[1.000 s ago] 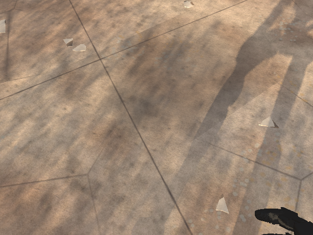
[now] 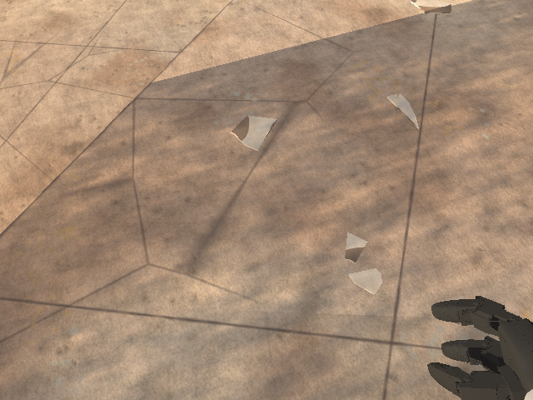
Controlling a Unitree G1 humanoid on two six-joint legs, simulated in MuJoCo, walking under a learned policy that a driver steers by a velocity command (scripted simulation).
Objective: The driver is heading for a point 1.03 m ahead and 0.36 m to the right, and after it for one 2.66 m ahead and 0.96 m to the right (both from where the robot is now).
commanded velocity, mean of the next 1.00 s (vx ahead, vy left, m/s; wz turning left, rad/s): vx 0.94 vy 0.00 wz -0.73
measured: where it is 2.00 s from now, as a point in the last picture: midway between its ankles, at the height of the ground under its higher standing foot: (440, 203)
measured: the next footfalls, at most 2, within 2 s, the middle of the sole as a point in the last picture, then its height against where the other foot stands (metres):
right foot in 0.44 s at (364, 346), level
left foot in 0.88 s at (391, 206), level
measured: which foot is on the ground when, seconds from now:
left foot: down 0.00-0.44, up 0.46-0.86, down 0.88-1.00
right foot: up 0.00-0.42, down 0.44-0.88, up 0.90-1.00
